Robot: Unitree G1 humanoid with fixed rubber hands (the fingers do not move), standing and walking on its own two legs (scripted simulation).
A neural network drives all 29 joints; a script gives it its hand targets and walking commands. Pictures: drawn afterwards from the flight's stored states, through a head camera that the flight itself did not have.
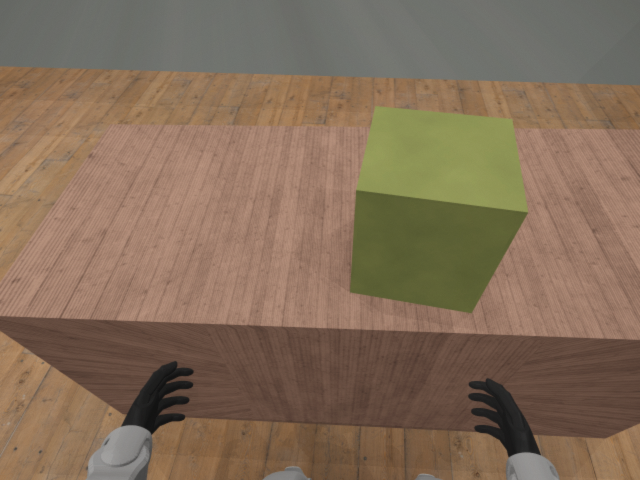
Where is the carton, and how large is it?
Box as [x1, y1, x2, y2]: [350, 106, 527, 312]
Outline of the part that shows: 375,106 356,188 350,292 471,312 527,213 512,120 505,118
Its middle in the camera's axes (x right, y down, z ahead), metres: +0.17 -0.04 +0.64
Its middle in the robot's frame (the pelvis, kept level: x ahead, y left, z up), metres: +0.52 -0.15 +0.00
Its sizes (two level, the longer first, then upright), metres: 0.210 0.200 0.250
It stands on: a pedestal, 0.61 m high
